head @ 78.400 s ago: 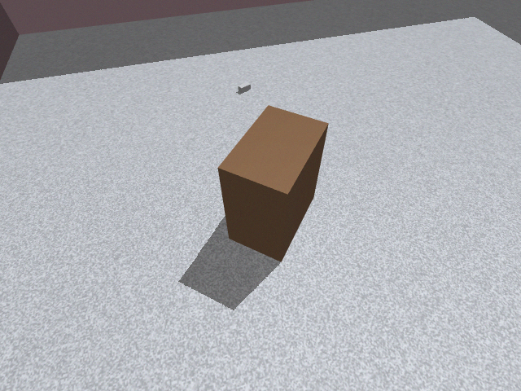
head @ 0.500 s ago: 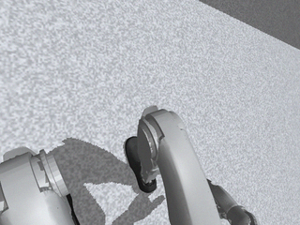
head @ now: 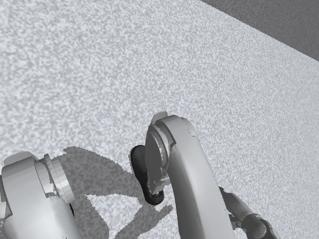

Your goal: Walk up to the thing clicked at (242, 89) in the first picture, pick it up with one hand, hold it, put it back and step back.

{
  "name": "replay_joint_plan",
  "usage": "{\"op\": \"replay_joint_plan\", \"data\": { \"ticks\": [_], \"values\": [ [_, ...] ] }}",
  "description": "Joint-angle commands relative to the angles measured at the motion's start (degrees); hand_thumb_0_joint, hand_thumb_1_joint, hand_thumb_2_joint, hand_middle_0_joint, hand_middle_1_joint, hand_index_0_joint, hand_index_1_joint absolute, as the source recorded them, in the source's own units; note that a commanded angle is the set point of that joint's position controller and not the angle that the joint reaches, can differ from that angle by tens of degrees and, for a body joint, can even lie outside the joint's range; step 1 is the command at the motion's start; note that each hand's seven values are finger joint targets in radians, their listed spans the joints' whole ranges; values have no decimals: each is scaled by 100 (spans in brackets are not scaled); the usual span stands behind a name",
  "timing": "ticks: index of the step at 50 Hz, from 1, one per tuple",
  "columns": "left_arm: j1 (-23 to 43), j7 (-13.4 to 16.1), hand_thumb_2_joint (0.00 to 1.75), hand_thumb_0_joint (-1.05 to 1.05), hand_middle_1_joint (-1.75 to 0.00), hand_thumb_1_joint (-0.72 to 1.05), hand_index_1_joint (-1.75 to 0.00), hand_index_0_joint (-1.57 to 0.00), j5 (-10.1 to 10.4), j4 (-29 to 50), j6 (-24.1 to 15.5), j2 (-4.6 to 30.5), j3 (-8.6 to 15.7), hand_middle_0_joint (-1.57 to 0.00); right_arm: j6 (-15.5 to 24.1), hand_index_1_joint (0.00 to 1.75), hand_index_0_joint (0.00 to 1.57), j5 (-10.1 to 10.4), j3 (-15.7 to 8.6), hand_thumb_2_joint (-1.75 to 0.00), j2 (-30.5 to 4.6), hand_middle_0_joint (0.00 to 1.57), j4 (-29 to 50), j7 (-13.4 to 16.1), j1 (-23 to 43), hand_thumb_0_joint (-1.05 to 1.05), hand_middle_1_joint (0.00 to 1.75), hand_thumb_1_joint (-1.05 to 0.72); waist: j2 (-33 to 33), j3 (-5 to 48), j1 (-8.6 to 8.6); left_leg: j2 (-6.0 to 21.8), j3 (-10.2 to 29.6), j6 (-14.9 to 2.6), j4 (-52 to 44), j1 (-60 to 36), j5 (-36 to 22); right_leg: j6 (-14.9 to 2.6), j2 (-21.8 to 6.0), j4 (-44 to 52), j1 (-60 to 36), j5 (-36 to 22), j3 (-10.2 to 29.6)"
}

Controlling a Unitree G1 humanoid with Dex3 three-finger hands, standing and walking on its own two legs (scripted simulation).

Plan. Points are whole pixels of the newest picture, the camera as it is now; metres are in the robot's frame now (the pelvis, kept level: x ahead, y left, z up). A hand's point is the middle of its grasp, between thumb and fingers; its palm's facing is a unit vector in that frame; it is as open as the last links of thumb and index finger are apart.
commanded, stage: rest palm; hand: left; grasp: from above
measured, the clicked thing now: out of the picture +0.46 +0.41 -0.28
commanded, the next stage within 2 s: none
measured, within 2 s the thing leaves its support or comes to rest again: neither
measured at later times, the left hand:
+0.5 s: hand out of the picture +0.44 +0.40 -0.24, palm faces -0.48 -0.16 -0.86, open 14.1 cm
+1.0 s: hand out of the picture +0.43 +0.40 -0.23, palm faces -0.46 -0.14 -0.88, open 13.9 cm
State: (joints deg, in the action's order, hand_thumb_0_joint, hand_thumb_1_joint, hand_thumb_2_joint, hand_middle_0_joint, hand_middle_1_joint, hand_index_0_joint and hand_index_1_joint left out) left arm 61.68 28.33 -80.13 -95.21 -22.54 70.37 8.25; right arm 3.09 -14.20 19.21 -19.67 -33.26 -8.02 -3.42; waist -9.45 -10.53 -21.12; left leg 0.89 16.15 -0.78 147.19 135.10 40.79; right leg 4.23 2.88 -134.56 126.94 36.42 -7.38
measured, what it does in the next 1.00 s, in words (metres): stands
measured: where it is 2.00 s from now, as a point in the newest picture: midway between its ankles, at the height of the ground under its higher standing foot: (111, 207)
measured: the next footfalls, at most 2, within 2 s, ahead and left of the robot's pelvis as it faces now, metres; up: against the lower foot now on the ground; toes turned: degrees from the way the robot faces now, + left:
none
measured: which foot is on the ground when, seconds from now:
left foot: down 0.00-1.00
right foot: down 0.00-1.00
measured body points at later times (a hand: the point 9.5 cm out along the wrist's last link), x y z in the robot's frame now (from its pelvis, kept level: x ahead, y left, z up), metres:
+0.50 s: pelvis +0.00 +0.00 +0.00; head +0.29 +0.15 +0.31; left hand +0.46 +0.40 -0.19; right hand +0.08 -0.26 -0.05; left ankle +0.06 +0.12 -0.27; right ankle +0.13 -0.14 -0.27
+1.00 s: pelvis +0.00 +0.00 +0.00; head +0.27 +0.15 +0.32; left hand +0.45 +0.40 -0.18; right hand +0.08 -0.26 -0.05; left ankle +0.06 +0.12 -0.27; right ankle +0.13 -0.14 -0.27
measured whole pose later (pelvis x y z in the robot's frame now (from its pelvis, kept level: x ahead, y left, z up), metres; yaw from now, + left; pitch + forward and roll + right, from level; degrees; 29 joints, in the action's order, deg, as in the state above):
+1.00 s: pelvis +0.00 +0.00 +0.00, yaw +0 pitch +26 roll -16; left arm 61.2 28.0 -77.8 -96.5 -20.1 70.2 7.7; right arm 5.8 -14.3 19.7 -19.9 -34.1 -8.9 -3.5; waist -9.3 -11.1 -21.0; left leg 1.1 16.3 -0.8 147.8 135.4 40.8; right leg 4.8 3.0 -134.9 127.4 36.0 -7.4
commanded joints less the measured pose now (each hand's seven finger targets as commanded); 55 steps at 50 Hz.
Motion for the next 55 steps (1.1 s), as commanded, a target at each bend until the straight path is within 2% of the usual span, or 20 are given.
{"op": "replay_joint_plan", "data": {
  "ticks": [1, 2, 7, 11, 14, 17, 19, 22, 23, 24, 25, 27, 30, 38, 42, 48, 49, 53, 54, 55],
  "values": [
    [1293, 362, 99, 0, -101, -54, -101, -6, 111, 568, 151, 1508, 67, -6, 79, 30, 20, 30, -632, -90, -1946, 20, -112, 60, -1037, 0, 30, -90, 3389, 3415, -269, 226, -533, 62, -1696, -3134, -1332, -462, 149, 834, -1391, -1204, -836],
    [1355, 358, 98, 0, -101, -54, -101, -6, 133, 614, 188, 1472, 11, -7, 118, 30, 20, 35, -600, -91, -1924, 20, -127, 56, -1046, 0, 30, -91, 3431, 3447, -320, 232, -549, 56, -1686, -3148, -1330, -470, 162, 865, -1451, -1213, -812],
    [1498, 319, 97, 0, -102, -53, -102, -7, 283, 707, 325, 1654, 95, -7, 226, 30, 20, 86, -622, -90, -1984, 20, -137, 63, -966, 0, 30, -91, 3394, 3620, -241, 236, -539, 60, -1639, -3014, -1280, -464, 142, 892, -1510, -1242, -799],
    [1115, 136, 96, 0, -104, -52, -103, -7, 303, 268, 439, 1468, 7, -7, 253, 30, 20, 109, -594, -91, -1920, 20, -155, 33, -1042, 0, 30, -91, 3381, 3455, -256, 252, -482, 85, -1654, -3078, -1351, -480, 137, 823, -1410, -1195, -796],
    [1110, -20, 95, 0, -103, -52, -103, -8, 412, 452, 446, 1475, 59, -7, 244, 30, 20, 136, -552, -91, -1869, 20, -137, 14, -1050, 0, 30, -91, 3330, 3517, -249, 262, -484, 85, -1645, -3100, -1447, -472, 132, 882, -1477, -1219, -771],
    [1131, -116, 96, 0, -103, -52, -102, -7, 463, 743, 395, 1711, 213, -7, 197, 30, 20, 118, -571, -91, -2007, 20, -109, 32, -1079, 0, 30, -91, 3418, 3629, -225, 261, -507, 104, -1545, -3229, -1788, -496, 99, 909, -1605, -1421, -769],
    [1031, -142, 96, 0, -101, -52, -101, -8, 508, 817, 301, 1666, 204, -8, 172, 30, 20, 107, -588, -91, -1990, 20, -43, 29, -1032, 0, 30, -91, 3276, 3664, -211, 239, -558, 79, -1555, -3071, -1619, -499, 141, 965, -1810, -1343, -767],
    [982, -187, 95, 0, -101, -50, -101, -8, 495, 856, 179, 1663, 242, -8, 113, 30, 20, 57, -514, -91, -1936, 20, -116, 31, -1066, 0, 30, -91, 3362, 3670, -216, 248, -559, 86, -1487, -3179, -1794, -500, 148, 958, -1780, -1394, -794],
    [1151, -205, 96, 0, -100, -51, -100, -8, 505, 1180, 116, 1729, 225, -8, 108, 30, 20, 63, -577, -90, -2013, 20, -108, 28, -1130, 0, 30, -91, 3485, 3802, -217, 256, -550, 85, -1500, -3395, -1944, -485, 142, 930, -1813, -1491, -774],
    [1063, -169, 96, 0, -101, -51, -101, -8, 466, 981, 97, 1829, 337, -8, 77, 30, 20, 55, -560, -90, -2023, 20, -88, 39, -1114, 0, 30, -90, 3452, 3753, -210, 265, -520, 93, -1503, -3347, -1948, -500, 132, 937, -1796, -1478, -808],
    [936, -168, 96, 0, -101, -51, -101, -8, 438, 924, 93, 1756, 284, -8, 70, 30, 20, 44, -506, -90, -1924, 20, -46, 22, -1125, 0, 30, -90, 3435, 3707, -180, 262, -548, 77, -1502, -3358, -1897, -491, 150, 925, -1799, -1425, -793],
    [1158, -74, 97, 0, -100, -51, -100, -7, 446, 1132, -17, 1792, 331, -8, 26, 30, 20, 8, -544, -90, -2032, 20, -97, 38, -1078, 0, 30, -90, 3398, 3680, -219, 262, -514, 96, -1534, -3269, -1849, -500, 150, 948, -1821, -1449, -859],
    [1087, 9, 97, 0, -100, -51, -100, -7, 348, 1045, -34, 1735, 278, -8, 25, 30, 20, 10, -550, -90, -1973, 20, -106, 26, -1072, 0, 30, -90, 3570, 3665, -171, 279, -485, 108, -1621, -3479, -1850, -493, 169, 872, -1676, -1392, -875],
    [1057, 266, 95, 0, -102, -48, -101, -8, 213, 562, 90, 1568, 142, -7, 74, 30, 20, -30, -563, -90, -1978, 20, -115, 1, -987, 0, 30, -90, 3475, 3376, -231, 263, -463, 98, -1687, -3194, -1542, -471, 173, 811, -1484, -1288, -911],
    [1324, 247, 94, 0, -102, -48, -101, -9, 262, 751, 167, 1465, 46, -8, 169, 30, 20, -5, -595, -90, -2000, 20, -153, -23, -1010, 0, 30, -90, 3467, 3390, -338, 274, -446, 107, -1664, -3151, -1459, -459, 149, 832, -1445, -1269, -889],
    [1217, 160, 91, 0, -102, -45, -101, -10, 379, 632, 233, 1492, 8, -9, 287, 30, 20, 47, -597, -90, -1995, 20, -144, -13, -991, 0, 30, -90, 3181, 3417, -262, 223, -546, 39, -1605, -2854, -1129, -456, 172, 936, -1559, -1068, -820],
    [1337, 186, 91, 0, -103, -45, -101, -10, 408, 755, 211, 1620, 92, -9, 285, 30, 20, 23, -576, -90, -2025, 20, -124, -9, -984, 0, 30, -90, 3193, 3500, -253, 227, -529, 46, -1608, -2861, -1193, -455, 158, 936, -1660, -1154, -839],
    [1112, 141, 91, 0, -103, -45, -101, -10, 369, 544, 215, 1554, 76, -8, 300, 30, 20, 51, -582, -90, -2008, 20, -129, -2, -970, 0, 30, -90, 3313, 3450, -210, 244, -471, 109, -1618, -3058, -1366, -489, 148, 823, -1495, -1194, -860],
    [1213, 167, 91, 0, -101, -44, -100, -11, 384, 734, 185, 1653, 166, -10, 289, 30, 20, 24, -583, -90, -2042, 20, -152, -5, -947, 0, 30, -90, 3393, 3482, -214, 254, -485, 119, -1611, -3050, -1456, -478, 146, 842, -1562, -1273, -874],
    [1190, 145, 90, 0, -102, -44, -100, -11, 307, 735, 211, 1661, 136, -9, 286, 30, 20, 21, -569, -90, -2003, 20, -167, -20, -1056, 0, 30, -90, 3474, 3535, -210, 247, -485, 120, -1623, -3180, -1539, -478, 135, 805, -1550, -1311, -843]
  ]
}}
